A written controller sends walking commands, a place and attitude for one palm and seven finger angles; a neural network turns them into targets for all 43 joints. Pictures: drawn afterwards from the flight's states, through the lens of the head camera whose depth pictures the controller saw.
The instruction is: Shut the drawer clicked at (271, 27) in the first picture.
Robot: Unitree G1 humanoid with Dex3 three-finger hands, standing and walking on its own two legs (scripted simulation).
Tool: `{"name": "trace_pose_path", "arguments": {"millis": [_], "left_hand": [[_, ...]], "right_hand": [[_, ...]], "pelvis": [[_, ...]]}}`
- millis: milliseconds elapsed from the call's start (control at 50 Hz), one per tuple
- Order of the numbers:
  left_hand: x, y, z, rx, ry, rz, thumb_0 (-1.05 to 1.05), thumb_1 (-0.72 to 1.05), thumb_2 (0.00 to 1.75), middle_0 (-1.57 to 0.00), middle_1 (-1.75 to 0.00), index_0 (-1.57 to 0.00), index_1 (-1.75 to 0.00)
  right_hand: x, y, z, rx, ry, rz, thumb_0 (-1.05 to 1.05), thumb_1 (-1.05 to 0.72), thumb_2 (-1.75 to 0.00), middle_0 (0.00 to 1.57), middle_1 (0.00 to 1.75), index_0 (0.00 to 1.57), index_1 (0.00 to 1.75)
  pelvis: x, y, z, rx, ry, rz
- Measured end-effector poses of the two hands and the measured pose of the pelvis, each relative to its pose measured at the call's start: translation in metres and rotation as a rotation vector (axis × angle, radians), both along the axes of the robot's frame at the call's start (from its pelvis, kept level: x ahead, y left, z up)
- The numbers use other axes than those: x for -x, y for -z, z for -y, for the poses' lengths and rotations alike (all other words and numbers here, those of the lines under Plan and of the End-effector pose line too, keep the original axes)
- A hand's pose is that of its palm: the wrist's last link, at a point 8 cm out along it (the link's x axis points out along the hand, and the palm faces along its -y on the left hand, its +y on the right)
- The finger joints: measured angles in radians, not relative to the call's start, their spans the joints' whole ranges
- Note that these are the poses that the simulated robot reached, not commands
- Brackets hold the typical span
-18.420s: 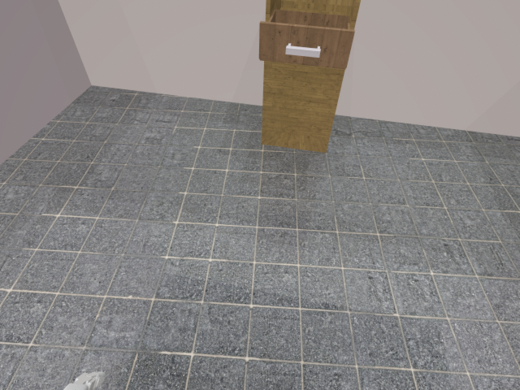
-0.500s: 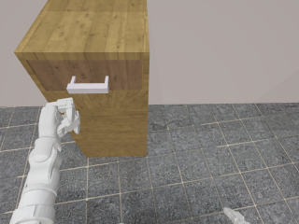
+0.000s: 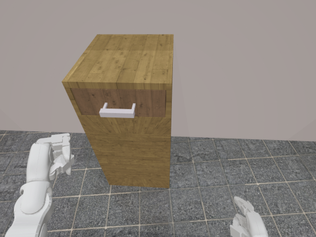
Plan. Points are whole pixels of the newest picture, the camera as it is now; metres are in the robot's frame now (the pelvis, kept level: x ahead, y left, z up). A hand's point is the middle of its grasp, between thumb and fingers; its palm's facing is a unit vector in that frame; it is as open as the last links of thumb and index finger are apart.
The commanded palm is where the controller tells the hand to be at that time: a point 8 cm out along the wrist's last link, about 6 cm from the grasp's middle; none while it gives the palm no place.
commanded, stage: draw the hand back to the body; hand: left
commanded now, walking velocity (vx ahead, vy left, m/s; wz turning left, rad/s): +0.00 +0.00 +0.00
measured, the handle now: (118, 109) +0.57 +0.21 -0.03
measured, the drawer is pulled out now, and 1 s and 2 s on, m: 0.00 0.00 0.00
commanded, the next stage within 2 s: step back with the hand held close in 0.50 s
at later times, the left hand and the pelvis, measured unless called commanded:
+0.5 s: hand (36, 179) +0.18 +0.24 +0.16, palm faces +0.42 -0.82 -0.39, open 3.2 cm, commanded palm +0.13 +0.28 +0.18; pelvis +0.00 +0.00 +0.00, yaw +0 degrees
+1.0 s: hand (30, 189) +0.17 +0.25 +0.15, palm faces +0.26 -0.83 -0.50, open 3.2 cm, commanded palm +0.11 +0.30 +0.18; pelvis -0.03 +0.02 +0.00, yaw -1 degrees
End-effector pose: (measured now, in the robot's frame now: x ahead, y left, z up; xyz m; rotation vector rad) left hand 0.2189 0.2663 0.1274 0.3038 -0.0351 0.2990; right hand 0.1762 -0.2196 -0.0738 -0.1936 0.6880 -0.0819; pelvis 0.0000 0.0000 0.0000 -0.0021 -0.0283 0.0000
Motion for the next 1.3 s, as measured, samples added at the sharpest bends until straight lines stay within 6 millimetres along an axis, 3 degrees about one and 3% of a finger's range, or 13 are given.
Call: {"name": "trace_pose_path", "arguments": {"millis": [400, 600, 700, 780, 900, 980, 1140, 1300], "left_hand": [[0.084, -0.062, -0.006, -0.19, -0.078, 0.119, 0.01, 0.89, 0.9, -1.41, -1.6, -1.4, -1.6], [0.078, -0.043, -0.009, -0.133, -0.1, 0.078, 0.01, 0.89, 0.9, -1.41, -1.6, -1.4, -1.6], [0.074, -0.061, -0.01, -0.192, -0.064, 0.147, 0.02, 0.89, 0.9, -1.41, -1.6, -1.4, -1.59], [0.067, -0.07, -0.019, -0.252, -0.043, 0.176, 0.01, 0.89, 0.9, -1.41, -1.6, -1.4, -1.6], [0.069, -0.045, -0.021, -0.232, 0.021, 0.042, 0.01, 0.89, 0.9, -1.4, -1.6, -1.4, -1.6], [0.083, -0.04, -0.025, -0.237, 0.047, 0.012, 0.01, 0.89, 0.9, -1.4, -1.6, -1.4, -1.59], [0.121, -0.057, -0.04, -0.292, 0.011, 0.123, 0.01, 0.88, 0.9, -1.41, -1.6, -1.4, -1.59], [0.157, -0.045, -0.045, -0.256, -0.032, 0.141, 0.01, 0.89, 0.9, -1.41, -1.6, -1.4, -1.59]], "right_hand": [[-0.009, -0.003, 0.001, -0.021, -0.025, 0.066, 0.01, -0.91, -0.9, 0.2, 0.3, 0.2, 0.3], [-0.007, -0.004, -0.001, -0.007, -0.027, 0.061, 0.01, -0.91, -0.9, 0.2, 0.3, 0.2, 0.3], [-0.004, -0.006, 0.0, 0.003, -0.021, 0.058, 0.01, -0.9, -0.9, 0.2, 0.3, 0.2, 0.3], [0.004, -0.006, 0.004, 0.014, 0.012, 0.019, 0.01, -0.9, -0.9, 0.2, 0.3, 0.2, 0.3], [0.027, -0.002, 0.01, 0.034, 0.083, -0.048, 0.01, -0.91, -0.9, 0.2, 0.3, 0.2, 0.3], [0.044, -0.002, 0.008, 0.057, 0.102, -0.082, 0.01, -0.91, -0.9, 0.2, 0.3, 0.2, 0.3], [0.065, -0.005, -0.009, 0.068, 0.073, -0.049, 0.01, -0.91, -0.9, 0.2, 0.3, 0.2, 0.3], [0.088, -0.004, -0.021, 0.052, 0.042, 0.01, 0.01, -0.9, -0.9, 0.2, 0.3, 0.2, 0.3]], "pelvis": [[-0.006, -0.004, 0.004, 0.004, 0.0, 0.044], [-0.003, -0.004, 0.004, 0.003, -0.002, 0.043], [-0.004, -0.004, 0.002, 0.01, -0.001, 0.031], [0.002, -0.004, -0.003, 0.011, 0.006, 0.005], [0.014, -0.005, -0.015, 0.008, 0.019, -0.029], [0.025, -0.003, -0.019, 0.008, 0.017, -0.037], [0.053, 0.002, -0.025, 0.013, 0.007, -0.026], [0.085, 0.008, -0.029, 0.031, -0.002, -0.015]]}}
